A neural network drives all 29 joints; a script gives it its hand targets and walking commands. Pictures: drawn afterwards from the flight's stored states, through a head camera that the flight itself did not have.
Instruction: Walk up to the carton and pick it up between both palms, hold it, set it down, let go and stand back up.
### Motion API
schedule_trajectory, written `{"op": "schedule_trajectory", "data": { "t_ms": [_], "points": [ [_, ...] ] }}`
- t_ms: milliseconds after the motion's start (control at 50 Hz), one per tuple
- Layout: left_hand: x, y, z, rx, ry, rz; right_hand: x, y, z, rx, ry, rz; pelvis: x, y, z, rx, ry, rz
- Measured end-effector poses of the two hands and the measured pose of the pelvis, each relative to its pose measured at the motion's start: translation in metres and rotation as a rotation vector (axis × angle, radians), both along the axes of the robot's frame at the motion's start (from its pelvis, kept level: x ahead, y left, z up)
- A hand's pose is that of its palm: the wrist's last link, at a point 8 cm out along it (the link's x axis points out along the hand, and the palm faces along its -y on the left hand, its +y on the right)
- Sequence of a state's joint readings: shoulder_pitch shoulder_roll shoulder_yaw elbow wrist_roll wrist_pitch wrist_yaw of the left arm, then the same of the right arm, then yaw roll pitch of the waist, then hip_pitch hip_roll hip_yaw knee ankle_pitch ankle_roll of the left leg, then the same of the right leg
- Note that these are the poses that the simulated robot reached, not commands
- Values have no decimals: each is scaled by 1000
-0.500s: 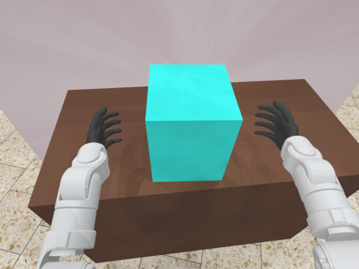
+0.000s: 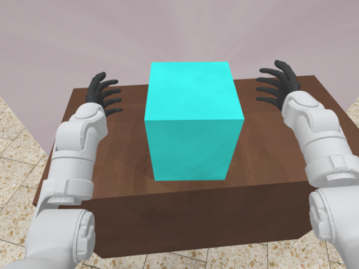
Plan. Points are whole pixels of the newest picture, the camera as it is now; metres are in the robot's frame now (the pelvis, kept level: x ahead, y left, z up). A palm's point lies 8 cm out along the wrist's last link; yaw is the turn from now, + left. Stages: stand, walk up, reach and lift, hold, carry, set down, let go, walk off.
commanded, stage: reach and lift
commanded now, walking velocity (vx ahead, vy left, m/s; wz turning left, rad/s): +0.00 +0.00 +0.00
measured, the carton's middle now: (189, 123) +0.49 +0.03 +0.03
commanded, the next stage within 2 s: none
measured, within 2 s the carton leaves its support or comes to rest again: neither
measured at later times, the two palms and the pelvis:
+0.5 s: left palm (95, 75) +0.45 +0.23 +0.20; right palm (287, 57) +0.50 -0.16 +0.24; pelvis +0.00 +0.00 +0.00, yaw +0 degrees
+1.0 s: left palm (111, 102) +0.46 +0.22 +0.12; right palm (269, 93) +0.51 -0.16 +0.14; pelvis +0.01 +0.01 +0.00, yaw +0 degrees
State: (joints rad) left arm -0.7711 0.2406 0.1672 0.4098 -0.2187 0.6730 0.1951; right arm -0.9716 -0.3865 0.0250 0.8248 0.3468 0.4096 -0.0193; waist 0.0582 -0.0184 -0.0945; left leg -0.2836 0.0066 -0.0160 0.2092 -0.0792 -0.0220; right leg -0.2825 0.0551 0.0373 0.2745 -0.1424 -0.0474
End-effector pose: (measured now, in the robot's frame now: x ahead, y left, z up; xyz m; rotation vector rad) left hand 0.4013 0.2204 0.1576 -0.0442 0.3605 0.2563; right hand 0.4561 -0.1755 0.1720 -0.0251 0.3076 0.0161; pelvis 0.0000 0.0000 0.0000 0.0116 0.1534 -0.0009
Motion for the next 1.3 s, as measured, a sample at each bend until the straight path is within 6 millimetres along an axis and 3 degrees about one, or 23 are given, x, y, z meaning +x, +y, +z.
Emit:
{"op": "schedule_trajectory", "data": {
  "t_ms": [320,500,720,1060,1300],
  "points": [
    [39,7,43,17,-15,-3,33,10,51,3,5,-14,-6,0,-2,-8,85,6],
    [53,7,45,33,-9,-41,44,14,63,25,-8,-16,1,4,0,-12,111,11],
    [57,11,28,35,-16,-45,45,5,32,13,24,-24,3,8,1,-13,134,5],
    [65,-9,-51,14,15,-49,51,23,-45,-22,37,22,8,7,-2,-12,230,2],
    [68,-15,-79,10,4,-36,53,26,-70,-29,12,18,15,9,-5,-9,294,-7]
  ]
}}
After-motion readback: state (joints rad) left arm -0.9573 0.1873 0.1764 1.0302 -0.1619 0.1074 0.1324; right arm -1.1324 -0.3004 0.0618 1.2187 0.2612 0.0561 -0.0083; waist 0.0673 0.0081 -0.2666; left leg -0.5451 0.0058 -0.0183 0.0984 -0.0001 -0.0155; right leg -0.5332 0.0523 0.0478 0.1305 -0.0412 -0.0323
